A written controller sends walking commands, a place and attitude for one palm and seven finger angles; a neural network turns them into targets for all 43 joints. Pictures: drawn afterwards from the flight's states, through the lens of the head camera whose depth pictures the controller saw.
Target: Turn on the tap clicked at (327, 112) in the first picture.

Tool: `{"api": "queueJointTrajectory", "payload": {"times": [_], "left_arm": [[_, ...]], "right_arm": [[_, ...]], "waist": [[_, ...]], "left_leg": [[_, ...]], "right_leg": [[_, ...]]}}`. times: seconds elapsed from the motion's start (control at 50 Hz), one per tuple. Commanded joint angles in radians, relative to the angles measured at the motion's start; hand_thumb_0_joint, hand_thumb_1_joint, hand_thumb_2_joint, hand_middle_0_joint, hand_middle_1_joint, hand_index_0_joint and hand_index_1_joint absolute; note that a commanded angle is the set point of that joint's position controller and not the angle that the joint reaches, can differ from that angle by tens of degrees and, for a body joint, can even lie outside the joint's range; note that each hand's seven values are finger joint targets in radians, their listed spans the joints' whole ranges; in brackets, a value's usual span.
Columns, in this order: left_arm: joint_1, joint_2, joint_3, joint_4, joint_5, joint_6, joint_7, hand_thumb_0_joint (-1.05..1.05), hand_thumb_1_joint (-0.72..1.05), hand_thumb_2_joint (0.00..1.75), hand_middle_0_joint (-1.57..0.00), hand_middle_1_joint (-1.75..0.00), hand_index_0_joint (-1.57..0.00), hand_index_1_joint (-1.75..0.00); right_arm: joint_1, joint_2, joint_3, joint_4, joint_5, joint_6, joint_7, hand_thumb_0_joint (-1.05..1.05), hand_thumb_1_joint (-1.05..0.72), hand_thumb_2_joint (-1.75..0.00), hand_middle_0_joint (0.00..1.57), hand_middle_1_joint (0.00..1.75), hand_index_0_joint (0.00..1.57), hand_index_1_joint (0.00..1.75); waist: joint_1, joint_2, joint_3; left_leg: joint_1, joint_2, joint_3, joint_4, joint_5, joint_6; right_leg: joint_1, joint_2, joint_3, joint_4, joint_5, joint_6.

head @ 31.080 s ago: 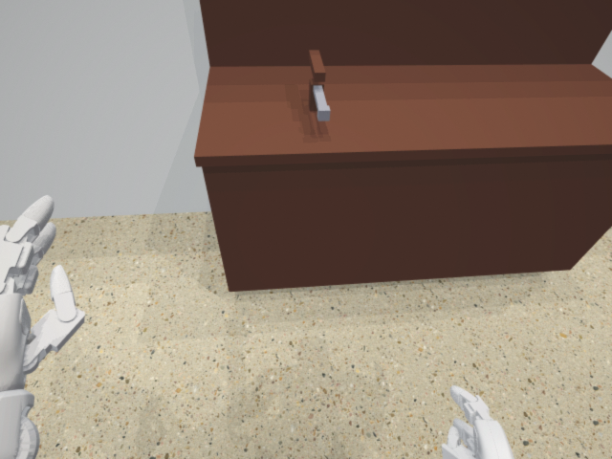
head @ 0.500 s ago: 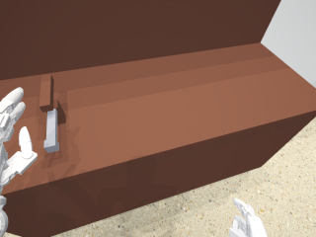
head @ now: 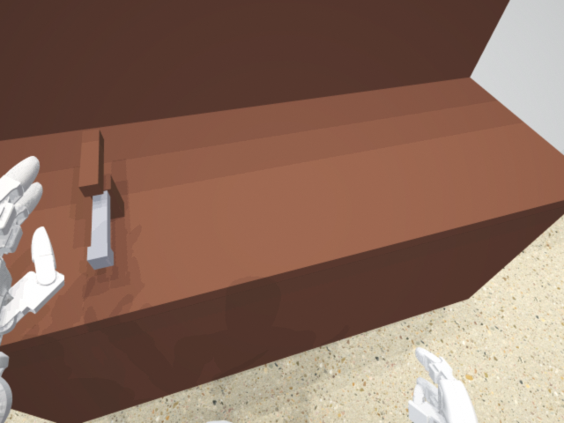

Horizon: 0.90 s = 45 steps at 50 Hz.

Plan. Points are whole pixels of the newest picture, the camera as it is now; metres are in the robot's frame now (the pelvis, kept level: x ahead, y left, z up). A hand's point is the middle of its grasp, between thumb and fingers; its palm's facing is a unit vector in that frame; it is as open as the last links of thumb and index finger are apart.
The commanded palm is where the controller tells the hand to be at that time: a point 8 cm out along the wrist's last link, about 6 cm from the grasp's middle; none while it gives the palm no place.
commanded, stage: shuffle to correct the standing spot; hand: left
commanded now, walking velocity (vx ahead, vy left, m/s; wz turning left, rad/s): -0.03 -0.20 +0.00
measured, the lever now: (100, 256) +0.33 +0.31 +0.01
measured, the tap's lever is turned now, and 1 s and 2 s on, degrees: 0 0 0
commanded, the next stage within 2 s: none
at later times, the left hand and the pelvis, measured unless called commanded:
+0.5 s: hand (74, 276) +0.22 +0.23 +0.17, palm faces +0.31 -0.86 -0.41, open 7.4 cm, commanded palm +0.16 +0.27 +0.18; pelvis +0.00 -0.01 +0.00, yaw +0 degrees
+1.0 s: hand (68, 277) +0.22 +0.24 +0.16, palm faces +0.32 -0.85 -0.42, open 7.4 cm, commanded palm +0.16 +0.28 +0.18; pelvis +0.00 +0.00 +0.00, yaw +0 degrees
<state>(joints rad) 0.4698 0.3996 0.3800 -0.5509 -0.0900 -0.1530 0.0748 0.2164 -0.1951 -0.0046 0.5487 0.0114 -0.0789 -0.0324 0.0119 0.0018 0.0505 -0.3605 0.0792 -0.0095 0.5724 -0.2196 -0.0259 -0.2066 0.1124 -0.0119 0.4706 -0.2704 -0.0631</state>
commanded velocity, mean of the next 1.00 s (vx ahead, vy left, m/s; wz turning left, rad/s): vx -0.04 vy -0.20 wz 0.00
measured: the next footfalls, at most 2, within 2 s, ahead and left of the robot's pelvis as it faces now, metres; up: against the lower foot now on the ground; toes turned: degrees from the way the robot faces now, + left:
none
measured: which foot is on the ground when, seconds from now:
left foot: down 0.00-1.00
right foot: down 0.00-1.00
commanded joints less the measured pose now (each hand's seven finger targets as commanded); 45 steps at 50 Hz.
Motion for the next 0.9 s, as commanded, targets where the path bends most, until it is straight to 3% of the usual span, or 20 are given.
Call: {"api": "queueJointTrajectory", "payload": {"times": [0.0, 0.02, 0.1, 0.12, 0.2, 0.22, 0.24, 0.32, 0.38, 0.48, 0.5, 0.52, 0.54, 0.56, 0.6, 0.62, 0.7, 0.72, 0.74, 0.88], "left_arm": [[-0.079, 0.182, 0.121, -0.224, -0.001, -0.059, 0.023, 0.0, 0.9, 0.9, -0.2, -0.3, -0.2, -0.3], [-0.077, 0.16, 0.099, -0.222, -0.001, -0.064, 0.021, 0.0, 0.9, 0.9, -0.2, -0.3, -0.2, -0.3], [-0.041, 0.202, 0.148, -0.233, 0.003, -0.063, 0.024, 0.0, 0.9, 0.9, -0.2, -0.3, -0.2, -0.3], [-0.034, 0.174, 0.124, -0.23, 0.001, -0.066, 0.019, 0.0, 0.9, 0.9, -0.2, -0.3, -0.2, -0.3], [0.006, 0.19, 0.149, -0.215, -0.004, -0.057, 0.016, 0.0, 0.9, 0.9, -0.2, -0.3, -0.2, -0.3], [0.01, 0.161, 0.122, -0.202, -0.008, -0.058, 0.012, 0.0, 0.9, 0.9, -0.2, -0.3, -0.2, -0.3], [0.002, 0.187, 0.144, -0.212, -0.007, -0.057, 0.012, 0.0, 0.9, 0.9, -0.2, -0.3, -0.2, -0.3], [0.006, 0.172, 0.129, -0.194, -0.012, -0.05, 0.016, 0.0, 0.9, 0.9, -0.2, -0.3, -0.2, -0.3], [-0.026, 0.186, 0.136, -0.219, -0.012, -0.048, 0.018, 0.0, 0.9, 0.9, -0.2, -0.3, -0.2, -0.3], [-0.045, 0.19, 0.14, -0.228, -0.008, -0.05, 0.024, 0.0, 0.9, 0.9, -0.2, -0.3, -0.2, -0.3], [-0.036, 0.2, 0.149, -0.23, -0.008, -0.047, 0.029, 0.0, 0.9, 0.9, -0.2, -0.3, -0.2, -0.3], [-0.037, 0.164, 0.114, -0.217, -0.008, -0.051, 0.025, 0.0, 0.9, 0.9, -0.2, -0.3, -0.2, -0.3], [-0.046, 0.181, 0.131, -0.216, -0.007, -0.05, 0.026, 0.0, 0.9, 0.9, -0.2, -0.3, -0.2, -0.3], [-0.045, 0.159, 0.112, -0.207, -0.008, -0.052, 0.023, 0.0, 0.9, 0.9, -0.2, -0.3, -0.2, -0.3], [-0.03, 0.181, 0.13, -0.213, -0.01, -0.049, 0.029, 0.0, 0.9, 0.9, -0.2, -0.3, -0.2, -0.3], [-0.028, 0.158, 0.107, -0.211, -0.011, -0.054, 0.027, 0.0, 0.9, 0.9, -0.2, -0.3, -0.2, -0.3], [-0.021, 0.196, 0.145, -0.243, -0.005, -0.056, 0.031, 0.0, 0.9, 0.9, -0.2, -0.3, -0.2, -0.3], [-0.023, 0.17, 0.119, -0.238, -0.004, -0.058, 0.028, 0.0, 0.9, 0.9, -0.2, -0.3, -0.2, -0.3], [-0.032, 0.184, 0.133, -0.237, -0.002, -0.056, 0.028, 0.0, 0.9, 0.9, -0.2, -0.3, -0.2, -0.3], [-0.022, 0.173, 0.127, -0.198, -0.005, -0.041, 0.026, 0.0, 0.9, 0.9, -0.2, -0.3, -0.2, -0.3]], "right_arm": [[-0.092, -0.12, -0.053, -0.155, 0.012, -0.052, -0.012, 0.0, -0.9, -0.9, 0.2, 0.3, 0.2, 0.3], [-0.08, -0.123, -0.049, -0.146, 0.005, -0.049, -0.011, 0.0, -0.9, -0.9, 0.2, 0.3, 0.2, 0.3], [-0.089, -0.119, -0.052, -0.156, 0.01, -0.054, -0.01, 0.0, -0.9, -0.9, 0.2, 0.3, 0.2, 0.3], [-0.073, -0.123, -0.049, -0.148, 0.002, -0.05, -0.008, 0.0, -0.9, -0.9, 0.2, 0.3, 0.2, 0.3], [-0.077, -0.121, -0.058, -0.156, 0.013, -0.049, -0.006, 0.0, -0.9, -0.9, 0.2, 0.3, 0.2, 0.3], [-0.06, -0.126, -0.054, -0.147, 0.006, -0.043, -0.004, 0.0, -0.9, -0.9, 0.2, 0.3, 0.2, 0.3], [-0.066, -0.128, -0.064, -0.158, 0.01, -0.044, -0.005, 0.0, -0.9, -0.9, 0.2, 0.3, 0.2, 0.3], [-0.067, -0.122, -0.055, -0.144, 0.008, -0.034, -0.007, 0.0, -0.9, -0.9, 0.2, 0.3, 0.2, 0.3], [-0.074, -0.124, -0.065, -0.156, 0.012, -0.034, -0.007, 0.0, -0.9, -0.9, 0.2, 0.3, 0.2, 0.3], [-0.084, -0.123, -0.06, -0.156, 0.01, -0.031, -0.007, 0.0, -0.9, -0.9, 0.2, 0.3, 0.2, 0.3], [-0.099, -0.116, -0.054, -0.156, 0.015, -0.032, -0.01, 0.0, -0.9, -0.9, 0.2, 0.3, 0.2, 0.3], [-0.087, -0.119, -0.049, -0.149, 0.009, -0.029, -0.008, 0.0, -0.9, -0.9, 0.2, 0.3, 0.2, 0.3], [-0.086, -0.122, -0.059, -0.158, 0.013, -0.032, -0.007, 0.0, -0.9, -0.9, 0.2, 0.3, 0.2, 0.3], [-0.08, -0.121, -0.056, -0.155, 0.012, -0.032, -0.003, 0.0, -0.9, -0.9, 0.2, 0.3, 0.2, 0.3], [-0.092, -0.116, -0.054, -0.16, 0.02, -0.037, -0.005, 0.0, -0.9, -0.9, 0.2, 0.3, 0.2, 0.3], [-0.08, -0.121, -0.048, -0.153, 0.012, -0.034, -0.004, 0.0, -0.9, -0.9, 0.2, 0.3, 0.2, 0.3], [-0.096, -0.12, -0.049, -0.165, 0.014, -0.042, -0.007, 0.0, -0.9, -0.9, 0.2, 0.3, 0.2, 0.3], [-0.084, -0.123, -0.045, -0.157, 0.007, -0.04, -0.007, 0.0, -0.9, -0.9, 0.2, 0.3, 0.2, 0.3], [-0.084, -0.125, -0.053, -0.164, 0.008, -0.043, -0.007, 0.0, -0.9, -0.9, 0.2, 0.3, 0.2, 0.3], [-0.066, -0.124, -0.059, -0.156, 0.008, -0.041, -0.003, 0.0, -0.9, -0.9, 0.2, 0.3, 0.2, 0.3]], "waist": [[-0.02, 0.091, -0.109], [-0.022, 0.109, -0.117], [-0.012, 0.123, -0.142], [-0.013, 0.115, -0.163], [-0.014, 0.095, -0.178], [-0.017, 0.075, -0.185], [-0.013, 0.079, -0.191], [-0.021, 0.016, -0.183], [-0.019, 0.022, -0.168], [-0.015, 0.065, -0.139], [-0.017, 0.079, -0.125], [-0.02, 0.077, -0.119], [-0.017, 0.066, -0.11], [-0.021, 0.066, -0.104], [-0.022, 0.07, -0.092], [-0.024, 0.076, -0.103], [-0.017, 0.134, -0.12], [-0.019, 0.132, -0.129], [-0.015, 0.128, -0.133], [-0.019, 0.041, -0.151]], "left_leg": [[0.156, 0.074, -0.095, -0.098, -0.045, 0.07], [0.148, 0.08, -0.104, -0.117, -0.036, 0.076], [0.169, 0.112, -0.121, -0.125, 0.063, 0.083], [0.165, 0.11, -0.114, -0.113, 0.1, 0.085], [0.205, 0.096, -0.085, -0.062, 0.184, 0.072], [0.192, 0.093, -0.079, -0.059, 0.191, 0.072], [0.197, 0.097, -0.077, -0.047, 0.2, 0.07], [0.202, 0.066, -0.045, -0.001, 0.184, 0.066], [0.203, 0.059, -0.043, 0.013, 0.146, 0.063], [0.172, 0.08, -0.07, -0.021, 0.126, 0.074], [0.177, 0.077, -0.07, -0.027, 0.123, 0.073], [0.155, 0.071, -0.068, -0.031, 0.079, 0.074], [0.146, 0.071, -0.07, -0.026, 0.04, 0.07], [0.143, 0.062, -0.066, -0.025, -0.007, 0.069], [0.152, 0.056, -0.078, -0.046, -0.043, 0.065], [0.142, 0.062, -0.085, -0.068, -0.058, 0.07], [0.145, 0.105, -0.125, -0.128, -0.025, 0.08], [0.134, 0.112, -0.132, -0.139, -0.023, 0.086], [0.129, 0.12, -0.133, -0.135, -0.03, 0.086], [0.154, 0.079, -0.083, -0.056, -0.014, 0.068]], "right_leg": [[-0.092, -0.142, 0.108, -0.106, 0.107, 0.023], [-0.077, -0.126, 0.081, -0.095, 0.106, 0.032], [-0.037, -0.12, 0.062, -0.087, 0.143, 0.048], [-0.015, -0.114, 0.046, -0.088, 0.16, 0.052], [-0.022, -0.137, 0.076, -0.098, 0.233, 0.036], [-0.011, -0.131, 0.059, -0.093, 0.239, 0.038], [-0.012, -0.141, 0.075, -0.091, 0.252, 0.04], [-0.037, -0.164, 0.097, -0.094, 0.305, 0.026], [-0.062, -0.181, 0.129, -0.088, 0.305, 0.024], [-0.062, -0.162, 0.114, -0.086, 0.248, 0.048], [-0.069, -0.164, 0.12, -0.096, 0.239, 0.045], [-0.067, -0.159, 0.109, -0.101, 0.211, 0.042], [-0.073, -0.164, 0.123, -0.106, 0.192, 0.039], [-0.088, -0.165, 0.129, -0.115, 0.171, 0.03], [-0.106, -0.171, 0.139, -0.118, 0.136, 0.011], [-0.094, -0.158, 0.113, -0.11, 0.115, 0.014], [-0.063, -0.129, 0.078, -0.085, 0.107, 0.041], [-0.047, -0.116, 0.058, -0.08, 0.105, 0.048], [-0.038, -0.121, 0.066, -0.083, 0.099, 0.054], [-0.052, -0.153, 0.106, -0.109, 0.155, 0.025]]}}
